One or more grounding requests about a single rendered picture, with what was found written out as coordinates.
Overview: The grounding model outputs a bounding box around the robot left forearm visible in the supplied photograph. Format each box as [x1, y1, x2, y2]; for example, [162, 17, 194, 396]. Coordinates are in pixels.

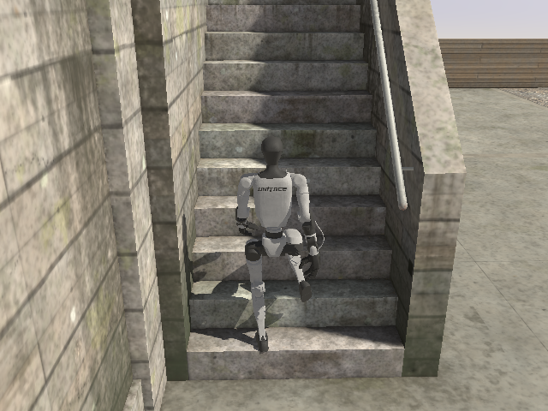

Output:
[235, 206, 247, 229]

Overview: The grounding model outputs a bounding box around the right robot hand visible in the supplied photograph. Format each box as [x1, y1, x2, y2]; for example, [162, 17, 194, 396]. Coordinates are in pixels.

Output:
[299, 254, 320, 281]

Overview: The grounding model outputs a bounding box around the right robot upper arm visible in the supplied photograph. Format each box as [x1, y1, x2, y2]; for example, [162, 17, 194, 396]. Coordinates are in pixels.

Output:
[290, 173, 311, 223]

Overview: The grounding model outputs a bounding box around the left robot upper arm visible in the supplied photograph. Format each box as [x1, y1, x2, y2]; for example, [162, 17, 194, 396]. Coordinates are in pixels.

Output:
[237, 173, 255, 218]

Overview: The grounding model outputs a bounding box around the robot head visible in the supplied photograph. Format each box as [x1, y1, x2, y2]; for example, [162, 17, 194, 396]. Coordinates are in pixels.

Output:
[258, 136, 288, 179]

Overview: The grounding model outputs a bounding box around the left robot shin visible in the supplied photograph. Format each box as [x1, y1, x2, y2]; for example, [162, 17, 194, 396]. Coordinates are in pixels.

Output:
[251, 283, 266, 341]

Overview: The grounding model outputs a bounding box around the left robot hand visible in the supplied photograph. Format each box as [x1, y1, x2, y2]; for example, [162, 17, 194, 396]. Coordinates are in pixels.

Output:
[239, 221, 259, 236]

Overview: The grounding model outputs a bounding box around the robot right forearm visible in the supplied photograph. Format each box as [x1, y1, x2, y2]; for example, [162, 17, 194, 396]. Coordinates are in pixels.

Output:
[302, 209, 319, 256]

